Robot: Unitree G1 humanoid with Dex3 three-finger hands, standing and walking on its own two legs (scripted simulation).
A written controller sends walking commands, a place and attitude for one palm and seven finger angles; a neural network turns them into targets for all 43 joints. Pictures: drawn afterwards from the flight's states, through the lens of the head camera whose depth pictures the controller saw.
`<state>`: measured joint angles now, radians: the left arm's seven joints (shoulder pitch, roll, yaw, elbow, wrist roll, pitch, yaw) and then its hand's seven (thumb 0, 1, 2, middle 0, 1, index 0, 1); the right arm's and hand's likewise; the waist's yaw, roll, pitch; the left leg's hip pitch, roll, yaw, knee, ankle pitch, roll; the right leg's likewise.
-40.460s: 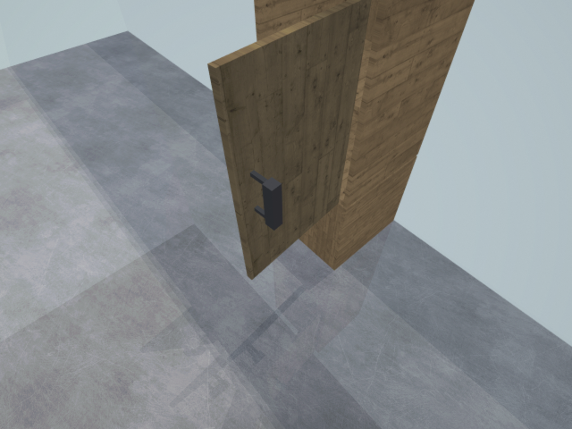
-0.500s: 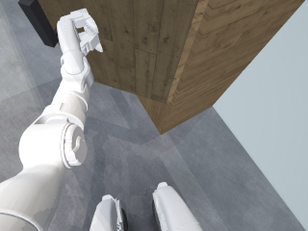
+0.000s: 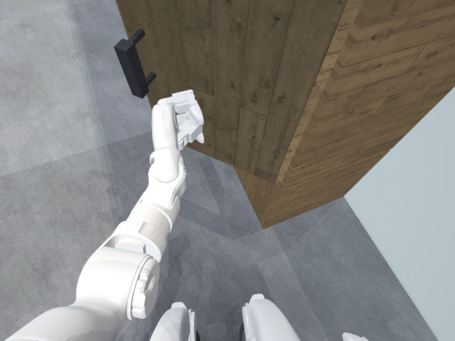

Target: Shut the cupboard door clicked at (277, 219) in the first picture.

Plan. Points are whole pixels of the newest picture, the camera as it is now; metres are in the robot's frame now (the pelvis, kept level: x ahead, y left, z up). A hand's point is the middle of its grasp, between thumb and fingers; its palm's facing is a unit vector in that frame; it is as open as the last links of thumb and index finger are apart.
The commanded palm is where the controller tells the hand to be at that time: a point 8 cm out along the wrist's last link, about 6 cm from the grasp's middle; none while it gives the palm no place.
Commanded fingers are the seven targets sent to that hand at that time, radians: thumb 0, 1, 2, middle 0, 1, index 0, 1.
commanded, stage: draw the hand back to the body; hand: left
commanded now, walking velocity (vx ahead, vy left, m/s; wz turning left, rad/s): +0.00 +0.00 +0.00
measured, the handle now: (139, 64) +0.64 +0.13 +0.06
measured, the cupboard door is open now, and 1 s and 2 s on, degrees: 42 42 42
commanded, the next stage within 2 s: step back with the hand held close in 1.66 s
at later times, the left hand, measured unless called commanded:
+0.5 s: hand (134, 146) +0.39 +0.10 +0.13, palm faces +0.03 -1.00 -0.03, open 3.1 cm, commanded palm +0.34 +0.16 +0.14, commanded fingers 0.00 0.90 0.90 -1.25 -1.44 -1.25 -1.44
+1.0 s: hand out of the picture +0.27 +0.22 +0.20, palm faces +0.24 -0.93 -0.28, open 4.0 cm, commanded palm +0.23 +0.27 +0.22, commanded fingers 0.00 0.90 0.90 -0.56 -0.69 -0.56 -0.69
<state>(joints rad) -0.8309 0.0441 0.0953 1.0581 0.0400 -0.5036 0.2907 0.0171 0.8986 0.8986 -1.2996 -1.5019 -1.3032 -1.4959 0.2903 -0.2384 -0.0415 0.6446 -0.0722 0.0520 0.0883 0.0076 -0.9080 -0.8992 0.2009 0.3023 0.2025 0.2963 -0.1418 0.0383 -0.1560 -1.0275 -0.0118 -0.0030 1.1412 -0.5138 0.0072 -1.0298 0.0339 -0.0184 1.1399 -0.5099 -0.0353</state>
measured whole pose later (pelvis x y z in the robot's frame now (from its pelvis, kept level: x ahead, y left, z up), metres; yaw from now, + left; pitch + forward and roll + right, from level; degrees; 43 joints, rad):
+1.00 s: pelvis +0.03 +0.02 +0.09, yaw +1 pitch -2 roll +0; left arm 0.24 0.28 0.09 -0.18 -0.07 0.00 0.07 0.02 0.90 0.90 -0.82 -0.98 -0.82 -0.97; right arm 0.15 -0.20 0.08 0.54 0.03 0.03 -0.08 0.01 -0.90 -0.90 0.20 0.30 0.21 0.30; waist 0.05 0.06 -0.02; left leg -0.15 -0.04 -0.01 0.46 -0.28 0.04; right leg -0.14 0.00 -0.01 0.45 -0.28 0.00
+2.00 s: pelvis +0.02 +0.02 +0.09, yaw +1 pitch +0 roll -1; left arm 0.51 0.37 0.38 -0.37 -0.07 -0.16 0.11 0.01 0.89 0.90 -0.21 -0.30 -0.21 -0.30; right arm 0.18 -0.26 -0.01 0.61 0.02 0.00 -0.08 0.02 -0.90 -0.90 0.21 0.30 0.21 0.30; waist 0.02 0.09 -0.03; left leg -0.23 -0.03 -0.01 0.48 -0.26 0.04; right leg -0.20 0.02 -0.01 0.43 -0.23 0.00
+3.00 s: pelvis -0.08 +0.04 +0.07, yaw +1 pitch +3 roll -3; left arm 0.53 0.44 0.52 -0.52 -0.03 -0.28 0.15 0.01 0.89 0.90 -0.21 -0.30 -0.21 -0.30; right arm 0.22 -0.20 0.00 0.62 -0.01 -0.08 -0.08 0.02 -0.90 -0.90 0.21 0.30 0.21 0.30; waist 0.00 -0.01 -0.03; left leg -0.53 0.00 0.01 0.65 -0.18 0.06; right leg -0.32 0.07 0.05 0.60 -0.34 0.01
